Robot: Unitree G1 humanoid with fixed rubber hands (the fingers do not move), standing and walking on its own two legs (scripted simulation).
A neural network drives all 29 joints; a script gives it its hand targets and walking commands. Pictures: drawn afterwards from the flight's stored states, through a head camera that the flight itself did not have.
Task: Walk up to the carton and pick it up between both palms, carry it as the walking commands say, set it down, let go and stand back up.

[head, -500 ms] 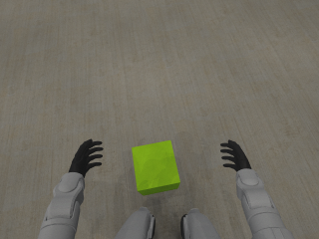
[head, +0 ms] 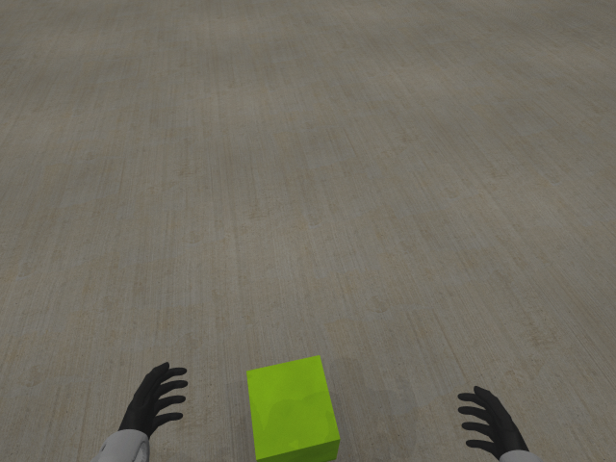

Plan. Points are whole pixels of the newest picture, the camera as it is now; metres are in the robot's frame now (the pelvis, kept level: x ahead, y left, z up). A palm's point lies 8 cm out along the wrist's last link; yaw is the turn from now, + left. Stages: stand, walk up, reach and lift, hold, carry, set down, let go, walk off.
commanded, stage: let go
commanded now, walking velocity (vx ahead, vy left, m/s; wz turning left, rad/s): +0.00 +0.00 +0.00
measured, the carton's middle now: (293, 416) +0.34 +0.09 -0.64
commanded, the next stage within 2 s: stand in 0.24 s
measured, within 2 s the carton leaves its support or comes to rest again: neither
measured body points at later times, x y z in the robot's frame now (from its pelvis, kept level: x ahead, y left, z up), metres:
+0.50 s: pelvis +0.00 +0.01 +0.00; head -0.02 +0.02 +0.45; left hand +0.18 +0.26 -0.06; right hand +0.17 -0.25 -0.08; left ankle -0.02 +0.12 -0.73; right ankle +0.00 -0.11 -0.73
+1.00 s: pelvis +0.01 +0.02 +0.00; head -0.03 +0.02 +0.45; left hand +0.17 +0.27 -0.07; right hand +0.18 -0.25 -0.07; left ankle -0.02 +0.12 -0.73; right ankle +0.00 -0.11 -0.73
